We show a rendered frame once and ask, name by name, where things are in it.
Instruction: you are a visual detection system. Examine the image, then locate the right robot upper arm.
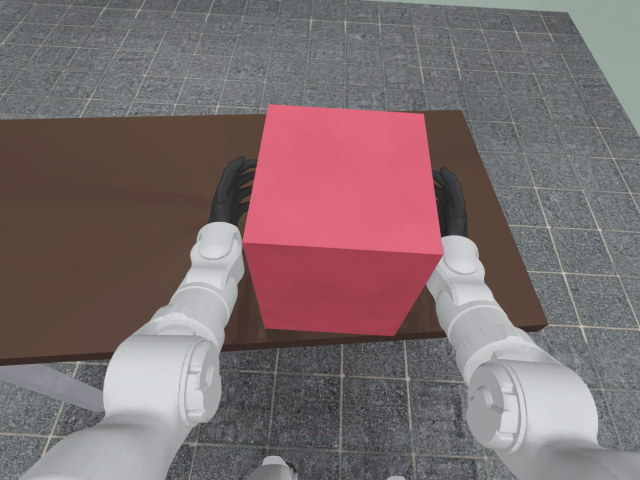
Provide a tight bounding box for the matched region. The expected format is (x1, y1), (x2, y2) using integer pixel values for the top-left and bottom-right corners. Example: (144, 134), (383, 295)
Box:
(466, 359), (640, 480)

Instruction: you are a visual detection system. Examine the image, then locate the left robot foot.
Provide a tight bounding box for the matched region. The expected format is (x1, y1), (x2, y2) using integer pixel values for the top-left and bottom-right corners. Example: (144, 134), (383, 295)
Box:
(285, 462), (298, 475)

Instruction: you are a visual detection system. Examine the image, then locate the carton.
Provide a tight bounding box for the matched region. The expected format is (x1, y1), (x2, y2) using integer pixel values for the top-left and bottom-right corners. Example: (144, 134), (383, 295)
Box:
(242, 104), (443, 336)

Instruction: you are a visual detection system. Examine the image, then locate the robot right hand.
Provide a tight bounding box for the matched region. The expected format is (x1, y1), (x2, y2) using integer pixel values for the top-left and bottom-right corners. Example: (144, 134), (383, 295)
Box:
(432, 167), (468, 238)

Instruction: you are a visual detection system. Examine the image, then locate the left robot forearm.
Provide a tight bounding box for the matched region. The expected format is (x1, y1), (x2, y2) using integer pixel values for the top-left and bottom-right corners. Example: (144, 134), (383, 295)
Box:
(103, 222), (244, 412)

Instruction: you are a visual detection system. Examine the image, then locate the right robot forearm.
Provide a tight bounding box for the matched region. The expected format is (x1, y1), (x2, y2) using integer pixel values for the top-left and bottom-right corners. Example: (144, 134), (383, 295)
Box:
(426, 235), (598, 434)

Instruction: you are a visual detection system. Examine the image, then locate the robot left shin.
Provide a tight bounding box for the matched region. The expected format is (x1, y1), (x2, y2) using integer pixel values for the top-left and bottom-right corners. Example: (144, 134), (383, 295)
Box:
(262, 456), (289, 468)

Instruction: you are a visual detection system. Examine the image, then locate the table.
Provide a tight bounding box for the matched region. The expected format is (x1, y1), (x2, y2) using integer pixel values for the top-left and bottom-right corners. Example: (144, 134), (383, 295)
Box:
(0, 110), (549, 412)

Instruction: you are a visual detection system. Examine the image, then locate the left robot upper arm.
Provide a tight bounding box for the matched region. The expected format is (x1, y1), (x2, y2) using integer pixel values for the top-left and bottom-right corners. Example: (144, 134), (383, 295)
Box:
(18, 334), (222, 480)

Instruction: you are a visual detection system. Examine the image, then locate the robot left hand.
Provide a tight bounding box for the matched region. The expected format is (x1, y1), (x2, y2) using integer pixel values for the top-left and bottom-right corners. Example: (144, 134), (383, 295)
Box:
(208, 156), (258, 228)

